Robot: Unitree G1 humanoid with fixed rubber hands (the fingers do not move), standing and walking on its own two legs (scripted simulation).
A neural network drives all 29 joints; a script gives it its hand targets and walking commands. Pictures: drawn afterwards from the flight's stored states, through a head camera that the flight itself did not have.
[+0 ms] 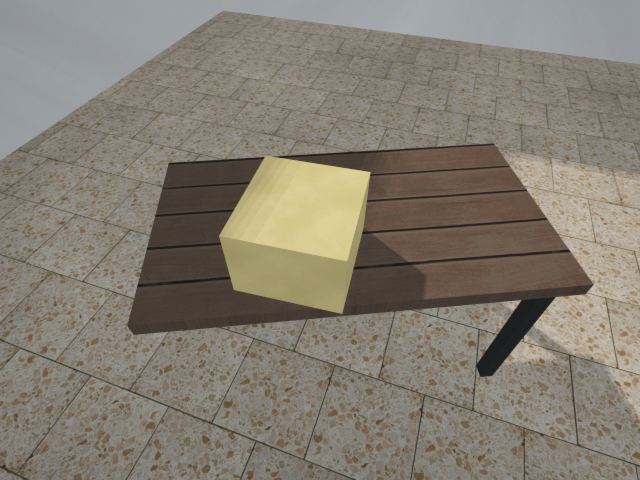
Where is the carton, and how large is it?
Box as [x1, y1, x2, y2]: [219, 156, 370, 313]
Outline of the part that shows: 265,156 219,235 233,288 236,290 341,313 363,227 370,172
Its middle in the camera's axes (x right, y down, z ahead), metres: -0.03 -0.01 +0.85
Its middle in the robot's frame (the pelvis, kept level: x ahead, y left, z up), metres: +0.64 +0.05 -0.14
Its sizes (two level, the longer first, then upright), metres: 0.258 0.242 0.174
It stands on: a table, 0.55 m high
